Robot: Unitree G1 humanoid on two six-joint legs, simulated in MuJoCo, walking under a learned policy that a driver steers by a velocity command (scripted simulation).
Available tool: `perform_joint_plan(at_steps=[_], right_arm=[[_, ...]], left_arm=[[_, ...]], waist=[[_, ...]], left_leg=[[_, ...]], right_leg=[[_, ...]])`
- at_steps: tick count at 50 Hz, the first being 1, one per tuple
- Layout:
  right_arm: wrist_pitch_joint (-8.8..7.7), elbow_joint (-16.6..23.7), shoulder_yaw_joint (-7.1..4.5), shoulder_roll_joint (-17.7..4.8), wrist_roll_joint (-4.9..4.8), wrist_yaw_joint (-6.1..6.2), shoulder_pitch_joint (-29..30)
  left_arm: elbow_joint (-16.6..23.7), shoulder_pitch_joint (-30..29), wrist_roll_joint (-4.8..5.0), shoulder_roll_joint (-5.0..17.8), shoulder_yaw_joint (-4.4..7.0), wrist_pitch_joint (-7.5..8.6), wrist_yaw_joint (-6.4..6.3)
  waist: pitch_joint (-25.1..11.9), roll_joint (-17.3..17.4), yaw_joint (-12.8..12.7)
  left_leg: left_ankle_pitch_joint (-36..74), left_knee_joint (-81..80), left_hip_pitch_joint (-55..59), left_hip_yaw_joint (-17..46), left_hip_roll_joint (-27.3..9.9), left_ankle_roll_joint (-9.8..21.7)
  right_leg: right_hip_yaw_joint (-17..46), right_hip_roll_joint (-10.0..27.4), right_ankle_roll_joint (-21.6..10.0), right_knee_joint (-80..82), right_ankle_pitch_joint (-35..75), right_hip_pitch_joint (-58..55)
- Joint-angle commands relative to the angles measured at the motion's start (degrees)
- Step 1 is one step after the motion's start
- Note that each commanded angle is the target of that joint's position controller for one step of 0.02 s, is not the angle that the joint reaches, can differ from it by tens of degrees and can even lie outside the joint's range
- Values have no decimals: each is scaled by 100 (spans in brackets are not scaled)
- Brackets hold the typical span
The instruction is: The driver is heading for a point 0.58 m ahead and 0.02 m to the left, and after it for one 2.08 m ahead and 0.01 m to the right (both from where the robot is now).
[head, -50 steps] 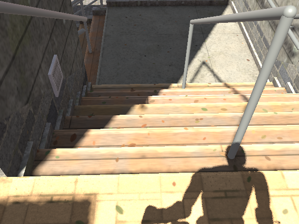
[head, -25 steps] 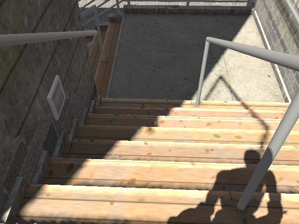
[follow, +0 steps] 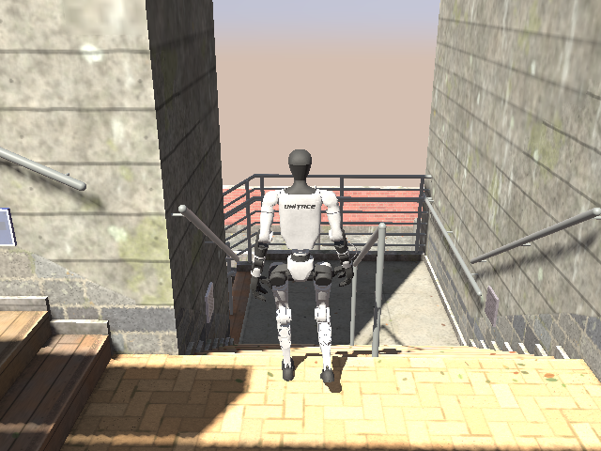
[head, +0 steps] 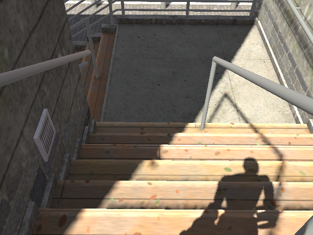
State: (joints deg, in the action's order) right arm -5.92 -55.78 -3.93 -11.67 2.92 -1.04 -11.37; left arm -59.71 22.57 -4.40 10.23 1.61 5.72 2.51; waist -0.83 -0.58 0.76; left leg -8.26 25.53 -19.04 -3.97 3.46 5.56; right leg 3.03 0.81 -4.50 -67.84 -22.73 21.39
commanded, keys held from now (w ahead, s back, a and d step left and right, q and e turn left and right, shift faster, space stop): w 0.64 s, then w+q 0.06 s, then q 0.18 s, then no key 0.12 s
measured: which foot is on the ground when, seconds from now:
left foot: down 0.00-0.56, up 0.58-1.00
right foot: up 0.00-0.52, down 0.54-1.00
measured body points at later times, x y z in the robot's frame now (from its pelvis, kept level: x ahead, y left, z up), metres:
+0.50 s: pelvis +0.24 -0.04 -0.10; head +0.25 -0.05 +0.35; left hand +0.41 +0.14 -0.22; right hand +0.03 -0.18 -0.22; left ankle +0.06 +0.07 -0.74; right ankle +0.37 -0.17 -0.83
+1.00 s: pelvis +0.48 -0.05 -0.27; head +0.49 -0.04 +0.18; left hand +0.32 +0.10 -0.41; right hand +0.63 -0.25 -0.40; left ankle +0.66 +0.10 -0.97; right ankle +0.35 -0.17 -0.91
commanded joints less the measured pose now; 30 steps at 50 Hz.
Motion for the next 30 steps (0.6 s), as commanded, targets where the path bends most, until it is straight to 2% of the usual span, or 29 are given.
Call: perform_joint_plan(at_steps=[1,3,4,5,6,7,8,9,11,12,13,14,15,16,17,18,19,21,23,25,26,27,28,29,30], right_arm=[[-30,-154,83,145,-16,52,-944],[-165,-156,126,175,56,-9,-1006],[-180,-253,160,191,101,-49,-1229],[-201,-437,143,43,194,-48,-1530],[-225,-506,170,40,205,-74,-1681],[-232,-487,200,-16,275,-26,-1698],[-234,-506,257,39,278,-21,-1751],[-282,-621,357,271,250,91,-2057],[-281,-932,442,315,245,177,-2768],[-275,-914,500,431,189,196,-2820],[-219,-969,540,369,169,172,-2975],[-162,-1033,601,391,200,105,-3115],[-159,-1048,631,403,191,81,-3094],[-154,-1030,668,452,194,34,-3161],[-157,-984,677,433,202,43,-3253],[-155,-902,683,363,137,101,-3180],[-120,-964,671,324,92,159,-3379],[-42,-1050,618,253,44,222,-3683],[49,-982,578,166,94,161,-3500],[149,-790,511,31,113,122,-3149],[210,-766,494,-70,62,50,-2921],[306,-782,465,-342,115,-146,-2727],[324,-1136,513,1,268,-449,-3311],[247,-953,553,333,100,-598,-3890],[130,-353,439,-120,-17,-620,-2957]], left_arm=[[445,-61,-63,-138,-41,-15,-124],[550,-247,27,-35,-28,-90,-74],[681,-454,-46,130,6,-147,-12],[574,-398,-165,-12,-18,-255,25],[646,-467,-202,28,-26,-324,51],[553,-333,-255,-32,-65,-313,125],[596,-422,-232,21,-72,-287,166],[727,-674,-296,113,-67,-213,140],[854,-1101,-181,163,-94,-177,71],[899,-1330,-165,210,-121,-143,66],[968,-1505,-169,129,-158,-166,99],[984,-1609,-178,82,-162,-203,139],[1037,-1613,-183,166,-151,-229,154],[1185,-1739,-157,189,-133,-236,138],[1275,-1874,-143,183,-143,-277,79],[1338,-1939,-168,176,-173,-282,64],[1364,-2097,-161,160,-186,-290,57],[1404,-2428,-105,112,-231,-280,104],[1358,-2410,-96,97,-259,-264,133],[1160,-1934,-79,261,-231,-222,87],[669,-1066,31,505,-116,-137,55],[170,526,85,884,92,-91,28],[-180,2092,-3,1314,315,-191,53],[-78,2109,138,1985,466,-239,191],[-172,2073,12,2023,518,-286,287]], waist=[[114,165,31],[221,264,-43],[259,138,6],[225,348,57],[300,341,57],[319,348,-17],[262,266,-15],[189,67,132],[237,187,363],[281,95,439],[155,151,518],[350,415,511],[543,409,467],[557,304,481],[589,280,575],[621,329,604],[701,288,737],[838,313,980],[864,353,885],[736,262,669],[551,-240,302],[222,-542,-518],[-754,-1357,-991],[-2199,-1667,-494],[-1926,-1104,-836]], left_leg=[[488,-1522,829,1914,-1718,1083],[1045,-1638,454,1454,-1532,1028],[1213,-1610,417,1286,-1484,1008],[558,-1454,231,1129,-1285,969],[355,-1411,48,1216,-1331,977],[366,-1092,-278,1212,-1274,918],[480,-942,-383,1261,-1309,923],[532,-577,450,1442,-1363,924],[711,-202,1150,1674,-1507,968],[662,61,978,1460,-1341,901],[439,237,401,1232,-1124,883],[51,123,-276,1270,-1094,914],[-152,308,-485,1397,-1152,937],[-241,465,-626,1310,-1143,910],[-421,656,-387,1363,-1174,939],[-779,996,-210,1520,-1168,953],[-928,1241,129,1673,-1213,960],[-990,1613,686,1942,-1254,935],[-659,1800,432,2095,-1269,895],[-489,2283,134,2005,-1176,705],[-839,3225,-128,1549,-863,448],[-648,4547,-679,1121,-629,195],[-2391,6995,-2320,890,-53,-326],[-4142,9079,-3161,802,55,-368],[-4207,9900,-4548,729,188,-449]], right_leg=[[375,636,-93,-114,559,1461],[185,614,17,383,910,1490],[130,609,48,1011,1330,1648],[12,645,69,1077,2063,1726],[-7,667,77,1343,2555,1809],[-9,661,70,930,3195,1724],[-8,656,95,879,3438,1838],[466,824,99,1594,4218,2708],[469,883,205,1968,4578,3491],[451,941,256,2700,5244,3292],[124,780,243,2945,5585,2572],[-121,641,222,2635,5442,1979],[-49,621,233,2603,5315,1902],[-123,555,229,2781,4989,1545],[-141,579,296,3055,4727,1591],[-112,599,297,3359,4629,1642],[-130,579,329,3699,4376,1808],[-105,645,326,4514,4033,1932],[-154,682,242,4873,3931,1177],[-291,649,200,5201,3823,-68],[-400,627,168,5686,4468,-1183],[-748,612,56,6052,5011,-2822],[-263,1275,-666,4528,6595,-5331],[284,2002,-1451,2809,8399,-6658],[1518,2336,-1991,3435,6606,-6415]])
